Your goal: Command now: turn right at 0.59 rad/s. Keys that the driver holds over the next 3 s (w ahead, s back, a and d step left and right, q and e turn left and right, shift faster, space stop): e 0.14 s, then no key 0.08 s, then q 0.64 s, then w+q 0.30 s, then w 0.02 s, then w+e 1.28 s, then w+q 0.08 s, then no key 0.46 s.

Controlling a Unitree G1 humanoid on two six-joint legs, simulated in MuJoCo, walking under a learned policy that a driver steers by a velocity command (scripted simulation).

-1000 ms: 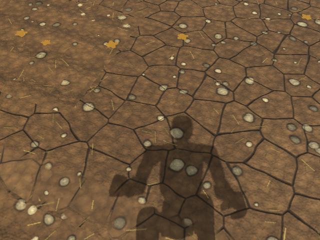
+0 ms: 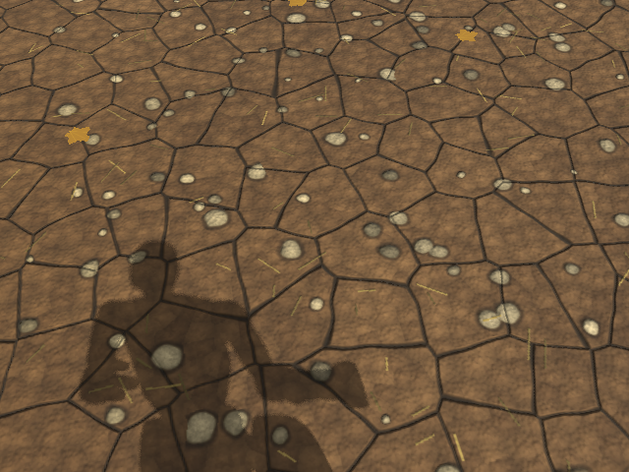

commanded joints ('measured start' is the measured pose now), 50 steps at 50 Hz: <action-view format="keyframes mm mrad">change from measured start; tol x32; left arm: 1 75 104 44 -49 4 -11 -2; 50 -120 46 19 -58 26 -110 17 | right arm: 1 4 -171 -53 -32 23 -15 1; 50 276 -326 -98 -116 3 -18 44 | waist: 1 37 150 -135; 3 5 -347 -134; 27 40 203 -74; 46 36 -150 -137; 50 -80 294 -109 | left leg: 1 79 178 -104 6 289 138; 4 -421 -77 -132 648 -453 -58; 22 76 18 -215 -25 382 29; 31 -116 21 -400 -5 137 125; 36 -371 -63 -201 705 -375 -21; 48 226 -128 -10 6 -100 90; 50 375 284 -875 -264 -365 408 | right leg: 1 157 50 -46 -273 183 -76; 3 426 -312 474 -297 814 -291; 28 105 60 28 -97 60 -74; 35 249 -411 405 -393 464 -373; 43 252 -269 15 -335 540 -263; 47 121 -271 -31 -297 22 -191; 50 -569 37 -20 437 -339 -19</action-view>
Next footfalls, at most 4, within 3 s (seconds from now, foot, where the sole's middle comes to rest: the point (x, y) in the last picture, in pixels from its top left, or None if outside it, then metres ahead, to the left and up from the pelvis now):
0.04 right None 0.03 -0.12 -0.77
0.42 left None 0.07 0.11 -0.77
0.98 left None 0.01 0.13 -0.77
1.48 right None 0.39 0.03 -0.77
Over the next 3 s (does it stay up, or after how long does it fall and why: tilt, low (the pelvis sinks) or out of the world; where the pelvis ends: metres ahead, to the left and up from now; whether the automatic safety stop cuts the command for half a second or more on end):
stays up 0.97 0.06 -0.01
